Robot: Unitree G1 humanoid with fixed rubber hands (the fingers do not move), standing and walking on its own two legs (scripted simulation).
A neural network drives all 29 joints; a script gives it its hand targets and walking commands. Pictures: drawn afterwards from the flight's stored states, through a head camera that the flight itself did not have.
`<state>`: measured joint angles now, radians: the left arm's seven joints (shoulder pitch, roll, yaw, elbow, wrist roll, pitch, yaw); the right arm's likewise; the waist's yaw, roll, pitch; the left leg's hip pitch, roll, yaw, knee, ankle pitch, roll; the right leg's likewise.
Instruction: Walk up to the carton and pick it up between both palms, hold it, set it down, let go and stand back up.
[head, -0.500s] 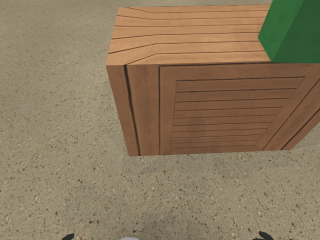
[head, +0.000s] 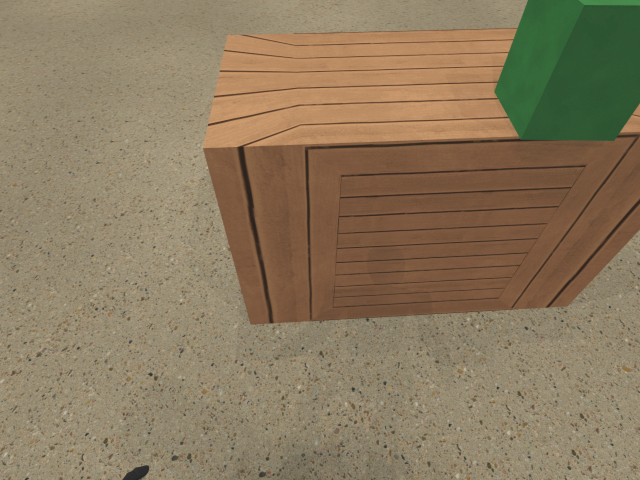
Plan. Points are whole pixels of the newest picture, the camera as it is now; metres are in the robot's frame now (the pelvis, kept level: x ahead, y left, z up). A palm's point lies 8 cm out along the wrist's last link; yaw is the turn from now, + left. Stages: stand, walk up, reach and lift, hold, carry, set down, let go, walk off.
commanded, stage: stand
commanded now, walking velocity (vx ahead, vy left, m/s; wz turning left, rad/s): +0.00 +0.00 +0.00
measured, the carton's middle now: (578, 57) +0.87 -0.51 +0.12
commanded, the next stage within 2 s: walk up in 0.52 s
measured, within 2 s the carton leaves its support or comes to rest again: neither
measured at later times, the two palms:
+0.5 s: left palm out of the picture +0.06 +0.28 -0.12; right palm out of the picture +0.07 -0.28 -0.13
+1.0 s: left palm out of the picture +0.12 +0.26 -0.13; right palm out of the picture +0.03 -0.42 -0.13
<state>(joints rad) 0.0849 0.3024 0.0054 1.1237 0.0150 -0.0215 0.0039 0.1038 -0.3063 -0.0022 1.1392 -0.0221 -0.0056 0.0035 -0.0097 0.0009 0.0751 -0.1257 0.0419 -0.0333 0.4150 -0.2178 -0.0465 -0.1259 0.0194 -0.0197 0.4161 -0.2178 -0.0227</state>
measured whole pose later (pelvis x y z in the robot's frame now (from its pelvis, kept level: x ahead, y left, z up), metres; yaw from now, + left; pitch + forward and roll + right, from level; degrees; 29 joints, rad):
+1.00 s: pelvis +0.01 -0.07 -0.04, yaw +1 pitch -3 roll +3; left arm 0.13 0.44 0.14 0.86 0.08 0.08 -0.10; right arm 0.29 -0.43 -0.09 0.98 -0.04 -0.06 -0.09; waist -0.03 -0.07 0.10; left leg -0.31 0.08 -0.08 0.74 -0.39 -0.10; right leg -0.44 -0.07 0.07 0.85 -0.40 -0.01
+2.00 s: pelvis +0.05 -0.43 -0.08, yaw +8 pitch -4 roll +2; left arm 0.18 0.45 0.12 0.82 0.04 0.09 -0.07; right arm 0.32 -0.41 -0.08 0.94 -0.06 -0.07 -0.10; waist -0.01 -0.10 0.13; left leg -0.51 0.11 -0.06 0.99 -0.42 -0.04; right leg -0.50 -0.07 0.05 1.08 -0.53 -0.03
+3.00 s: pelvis +0.07 -0.46 -0.01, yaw +9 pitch -4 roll +0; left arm 0.08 0.33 0.02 1.12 0.01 -0.05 0.00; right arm 0.10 -0.32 -0.02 1.10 -0.01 -0.01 0.02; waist -0.01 0.01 0.08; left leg -0.23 0.02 0.05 0.61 -0.32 0.01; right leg -0.25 -0.01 -0.01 0.59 -0.28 0.00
